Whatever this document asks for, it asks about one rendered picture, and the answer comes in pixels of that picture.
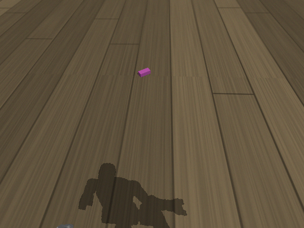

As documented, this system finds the small box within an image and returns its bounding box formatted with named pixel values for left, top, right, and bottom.
left=138, top=68, right=151, bottom=77

